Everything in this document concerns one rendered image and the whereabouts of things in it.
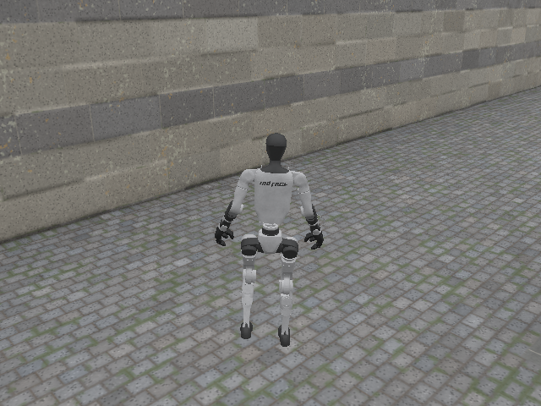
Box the left robot hand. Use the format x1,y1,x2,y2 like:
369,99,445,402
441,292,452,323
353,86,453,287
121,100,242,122
215,227,234,246

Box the right robot foot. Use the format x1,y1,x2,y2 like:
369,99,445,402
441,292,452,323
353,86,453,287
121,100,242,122
278,325,290,347

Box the left robot forearm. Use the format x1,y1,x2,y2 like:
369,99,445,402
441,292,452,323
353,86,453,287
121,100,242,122
218,200,237,232

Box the robot left upper arm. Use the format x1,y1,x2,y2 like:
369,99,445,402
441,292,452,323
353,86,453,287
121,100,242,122
230,169,257,214

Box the right robot forearm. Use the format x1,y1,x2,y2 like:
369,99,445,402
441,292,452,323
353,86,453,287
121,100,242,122
305,204,321,235

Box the right robot shin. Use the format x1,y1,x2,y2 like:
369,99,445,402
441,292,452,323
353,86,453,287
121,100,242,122
280,280,293,335

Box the robot right upper arm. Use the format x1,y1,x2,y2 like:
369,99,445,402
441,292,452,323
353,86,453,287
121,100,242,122
292,171,314,217

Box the right robot hand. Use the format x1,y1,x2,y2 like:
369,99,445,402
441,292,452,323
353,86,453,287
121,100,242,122
304,231,324,250

